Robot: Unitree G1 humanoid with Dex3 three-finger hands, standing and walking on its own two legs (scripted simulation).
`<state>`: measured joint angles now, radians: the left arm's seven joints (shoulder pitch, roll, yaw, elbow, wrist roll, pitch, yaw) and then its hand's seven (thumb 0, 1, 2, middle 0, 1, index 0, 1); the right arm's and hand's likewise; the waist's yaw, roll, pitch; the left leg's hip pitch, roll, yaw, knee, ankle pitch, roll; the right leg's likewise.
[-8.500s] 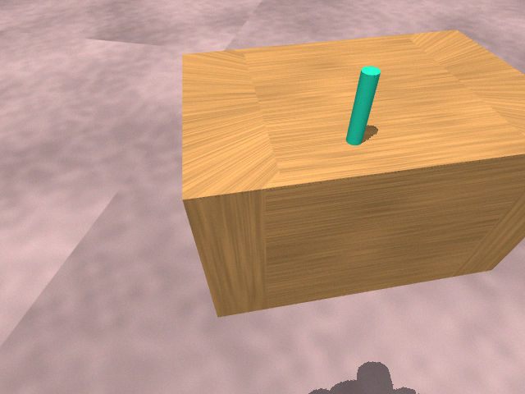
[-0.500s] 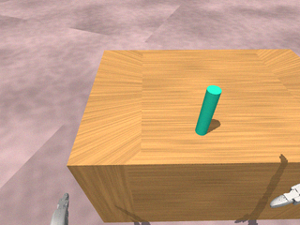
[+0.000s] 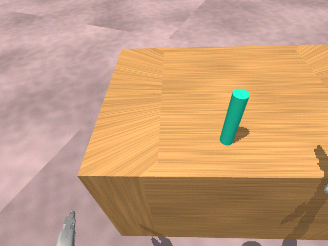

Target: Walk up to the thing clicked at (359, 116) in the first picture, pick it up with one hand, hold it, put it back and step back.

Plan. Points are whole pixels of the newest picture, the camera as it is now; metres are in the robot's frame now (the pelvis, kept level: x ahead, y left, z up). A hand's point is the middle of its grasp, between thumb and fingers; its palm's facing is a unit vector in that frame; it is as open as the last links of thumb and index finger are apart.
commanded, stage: go down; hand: right
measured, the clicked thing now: (232, 119) +0.47 -0.18 +0.03
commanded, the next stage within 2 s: none
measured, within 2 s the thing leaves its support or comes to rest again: neither
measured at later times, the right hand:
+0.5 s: hand out of the picture +0.33 -0.35 +0.11, palm faces +0.12 +0.99 +0.00, open 17.4 cm
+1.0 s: hand out of the picture +0.35 -0.37 +0.11, palm faces +0.12 +0.99 +0.00, open 17.3 cm
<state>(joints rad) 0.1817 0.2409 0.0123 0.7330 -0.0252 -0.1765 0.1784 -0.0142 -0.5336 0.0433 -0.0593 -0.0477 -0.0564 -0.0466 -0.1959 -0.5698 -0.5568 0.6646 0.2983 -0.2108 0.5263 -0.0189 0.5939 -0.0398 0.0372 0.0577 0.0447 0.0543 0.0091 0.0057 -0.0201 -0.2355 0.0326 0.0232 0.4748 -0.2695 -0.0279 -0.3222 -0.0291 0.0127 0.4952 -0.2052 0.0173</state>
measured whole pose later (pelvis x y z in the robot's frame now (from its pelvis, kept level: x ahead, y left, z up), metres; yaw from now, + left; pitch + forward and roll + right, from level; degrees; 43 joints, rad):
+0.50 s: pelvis +0.01 +0.00 -0.01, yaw +0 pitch +6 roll +1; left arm 0.21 0.26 -0.03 0.71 -0.02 -0.23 0.21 -0.01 -0.54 0.06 -0.06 -0.06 -0.06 -0.06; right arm -0.33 -0.67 -0.61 0.83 0.32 -0.18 0.64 -0.02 0.51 -0.03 0.06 0.05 0.05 0.04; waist 0.03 0.01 -0.05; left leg -0.32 0.02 0.02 0.52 -0.30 -0.03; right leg -0.42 -0.04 0.02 0.57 -0.25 0.01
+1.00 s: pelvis +0.01 -0.01 -0.01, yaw +0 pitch +8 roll +2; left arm 0.20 0.26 -0.03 0.70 -0.01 -0.24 0.22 -0.01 -0.54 0.06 -0.07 -0.06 -0.06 -0.06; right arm -0.41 -0.75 -0.62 0.94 0.30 -0.18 0.67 -0.02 0.49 -0.05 0.06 0.05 0.05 0.04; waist 0.05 0.02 -0.07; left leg -0.40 0.02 0.03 0.59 -0.33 -0.03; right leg -0.50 -0.04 0.02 0.65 -0.28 0.01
